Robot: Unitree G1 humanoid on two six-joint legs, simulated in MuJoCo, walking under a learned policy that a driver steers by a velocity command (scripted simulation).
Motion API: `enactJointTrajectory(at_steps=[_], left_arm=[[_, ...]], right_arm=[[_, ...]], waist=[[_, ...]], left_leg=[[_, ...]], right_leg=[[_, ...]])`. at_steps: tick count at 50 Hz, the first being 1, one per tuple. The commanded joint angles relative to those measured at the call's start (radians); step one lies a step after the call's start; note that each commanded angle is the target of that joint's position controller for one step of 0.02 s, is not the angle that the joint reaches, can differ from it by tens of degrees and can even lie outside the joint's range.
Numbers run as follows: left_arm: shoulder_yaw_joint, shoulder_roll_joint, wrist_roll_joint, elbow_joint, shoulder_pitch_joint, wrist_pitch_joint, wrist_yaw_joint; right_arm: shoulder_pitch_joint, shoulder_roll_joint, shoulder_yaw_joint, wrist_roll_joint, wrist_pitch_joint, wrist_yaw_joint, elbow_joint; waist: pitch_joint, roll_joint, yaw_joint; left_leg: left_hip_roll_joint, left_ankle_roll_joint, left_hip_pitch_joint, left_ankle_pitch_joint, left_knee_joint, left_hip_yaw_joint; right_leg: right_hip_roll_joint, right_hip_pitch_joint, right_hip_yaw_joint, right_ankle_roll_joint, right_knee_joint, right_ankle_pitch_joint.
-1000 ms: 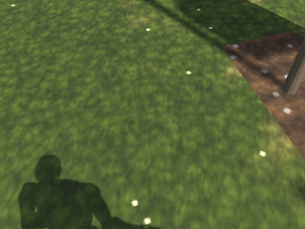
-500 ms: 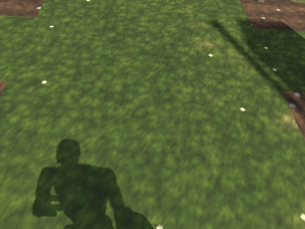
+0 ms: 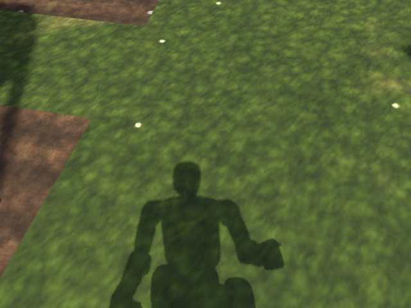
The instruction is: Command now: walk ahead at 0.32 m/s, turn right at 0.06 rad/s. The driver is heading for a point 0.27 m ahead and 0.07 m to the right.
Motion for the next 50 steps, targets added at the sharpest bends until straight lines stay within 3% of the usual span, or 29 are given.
enactJointTrajectory(at_steps=[1, 4, 5, 6, 7, 8, 9, 10, 11, 12, 14, 16, 20, 22, 23, 24, 25, 26, 29, 34, 50], left_arm=[[0.022, 0.136, -0.006, -0.027, 0.001, -0.010, 0.001], [0.028, 0.162, -0.009, -0.016, -0.012, 0.000, 0.011], [0.028, 0.162, -0.015, -0.017, -0.028, 0.003, 0.014], [0.022, 0.145, -0.021, -0.016, -0.013, 0.003, 0.016], [0.008, 0.092, -0.026, -0.043, 0.035, 0.002, 0.020], [-0.007, 0.021, -0.062, -0.007, 0.208, 0.024, 0.032], [0.017, 0.110, -0.027, 0.023, 0.168, 0.050, 0.041], [0.018, 0.097, -0.010, 0.008, 0.089, 0.060, 0.037], [0.014, 0.075, 0.003, 0.002, 0.034, 0.067, 0.034], [0.015, 0.068, 0.012, 0.002, 0.007, 0.079, 0.030], [0.006, 0.033, 0.018, 0.033, 0.053, 0.104, 0.025], [0.001, 0.021, 0.013, 0.042, 0.035, 0.118, 0.029], [-0.003, 0.036, 0.013, 0.051, -0.042, 0.134, 0.039], [-0.008, 0.031, 0.021, 0.064, -0.050, 0.129, 0.039], [-0.009, 0.046, 0.029, 0.061, -0.063, 0.122, 0.040], [-0.008, 0.081, 0.037, 0.056, -0.064, 0.109, 0.045], [-0.005, 0.107, 0.013, 0.063, -0.114, 0.100, 0.044], [-0.015, 0.071, 0.006, 0.067, -0.147, 0.089, 0.041], [-0.017, 0.061, -0.002, 0.088, -0.154, 0.070, 0.046], [-0.021, 0.036, -0.001, 0.130, -0.105, 0.072, 0.049], [-0.038, -0.002, -0.001, 0.208, -0.060, 0.071, 0.059]], right_arm=[[-0.045, -0.010, 0.012, 0.008, -0.017, -0.005, -0.058], [0.015, -0.050, 0.002, 0.006, -0.027, -0.028, -0.027], [0.087, -0.064, -0.004, -0.002, -0.035, -0.037, 0.005], [0.162, -0.099, -0.013, -0.017, -0.048, -0.046, 0.032], [0.268, -0.167, -0.025, -0.036, -0.057, -0.055, 0.040], [0.285, -0.193, -0.037, 0.000, -0.043, -0.051, 0.042], [0.258, -0.135, -0.028, 0.045, -0.028, -0.047, 0.034], [0.169, -0.084, -0.011, 0.046, -0.024, -0.051, 0.029], [0.103, -0.037, 0.005, 0.037, -0.023, -0.058, 0.027], [0.078, -0.018, 0.015, 0.035, -0.024, -0.066, 0.033], [0.053, -0.024, 0.017, 0.026, -0.027, -0.070, 0.050], [0.050, -0.034, 0.016, 0.019, -0.031, -0.068, 0.069], [0.073, -0.066, 0.006, 0.020, -0.007, -0.065, 0.109], [0.055, -0.067, 0.005, 0.032, 0.011, -0.066, 0.116], [0.072, -0.054, 0.007, 0.031, 0.017, -0.066, 0.126], [0.089, -0.038, 0.009, 0.030, 0.021, -0.064, 0.129], [0.134, -0.007, 0.011, 0.044, 0.031, -0.062, 0.144], [0.147, -0.006, 0.013, 0.037, 0.033, -0.062, 0.171], [0.183, -0.031, 0.004, 0.028, 0.024, -0.064, 0.217], [0.179, -0.007, 0.011, 0.032, 0.018, -0.072, 0.265], [0.211, 0.023, 0.018, 0.033, 0.029, -0.088, 0.361]], waist=[[0.001, -0.145, -0.025], [-0.030, -0.140, -0.058], [-0.058, -0.118, -0.092], [-0.109, -0.079, -0.116], [-0.237, 0.055, -0.127], [-0.432, 0.216, -0.093], [-0.394, 0.072, -0.101], [-0.253, 0.054, -0.073], [-0.156, 0.036, -0.054], [-0.102, 0.046, -0.034], [-0.111, 0.063, 0.006], [-0.117, 0.062, 0.012], [-0.095, 0.084, -0.014], [-0.051, 0.049, 0.003], [-0.016, 0.012, -0.001], [0.010, -0.050, -0.015], [0.064, -0.176, -0.071], [0.071, -0.183, -0.078], [0.037, -0.129, -0.084], [0.031, -0.057, -0.057], [0.037, -0.052, -0.060]], left_leg=[[-0.058, -0.014, 0.169, 0.111, -0.148, 0.064], [-0.078, 0.012, 0.266, 0.141, -0.255, 0.032], [-0.087, 0.029, 0.367, 0.200, -0.333, 0.040], [-0.038, 0.047, 0.513, 0.341, -0.365, 0.015], [0.208, 0.102, 0.753, 0.818, -0.267, -0.180], [0.427, 0.283, 0.911, 1.084, -0.252, -0.411], [0.365, 0.281, 0.797, 0.937, -0.305, -0.395], [0.314, 0.252, 0.679, 0.779, -0.365, -0.317], [0.268, 0.220, 0.570, 0.681, -0.419, -0.262], [0.230, 0.191, 0.473, 0.651, -0.461, -0.203], [0.185, 0.178, 0.361, 0.612, -0.488, -0.123], [0.162, 0.174, 0.335, 0.506, -0.499, -0.091], [0.147, 0.159, 0.281, 0.028, -0.541, -0.127], [0.124, 0.114, 0.190, -0.249, -0.551, -0.139], [0.110, 0.072, 0.147, -0.333, -0.553, -0.145], [0.078, 0.035, 0.135, -0.325, -0.504, -0.125], [-0.013, 0.010, 0.252, -0.211, -0.476, -0.033], [-0.015, 0.002, 0.405, -0.091, -0.437, -0.025], [0.020, 0.018, 0.487, 0.003, -0.443, -0.056], [0.029, 0.013, 0.432, -0.002, -0.475, -0.062], [0.041, 0.018, 0.474, 0.068, -0.458, -0.058]], right_leg=[[-0.198, -0.096, 0.093, -0.108, 0.002, 0.747], [-0.208, -0.032, 0.142, -0.074, 0.115, 0.750], [-0.185, -0.032, 0.134, -0.053, 0.203, 0.741], [-0.142, -0.082, 0.112, -0.031, 0.332, 0.626], [-0.087, -0.236, 0.071, -0.003, 0.565, 0.191], [0.026, -0.354, 0.061, 0.011, 0.861, -0.432], [0.003, -0.365, 0.125, 0.008, 0.905, -0.417], [-0.023, -0.401, 0.130, 0.011, 0.898, -0.373], [-0.051, -0.400, 0.127, 0.019, 0.849, -0.317], [-0.070, -0.351, 0.128, 0.028, 0.792, -0.270], [-0.060, -0.219, 0.094, 0.045, 0.720, -0.218], [-0.056, -0.178, 0.073, 0.051, 0.595, -0.211], [-0.054, -0.120, 0.039, 0.038, 0.402, -0.113], [-0.050, -0.037, 0.028, 0.016, 0.256, -0.011], [-0.086, -0.018, 0.081, 0.002, 0.178, 0.012], [-0.178, -0.036, 0.190, -0.017, 0.086, -0.037], [-0.218, -0.239, 0.260, -0.040, 0.026, -0.171], [-0.221, -0.345, 0.270, -0.030, -0.029, -0.231], [-0.162, -0.292, 0.198, 0.004, -0.004, -0.094], [-0.149, -0.183, 0.165, -0.009, 0.041, 0.014], [-0.144, -0.162, 0.145, -0.008, 0.052, 0.097]])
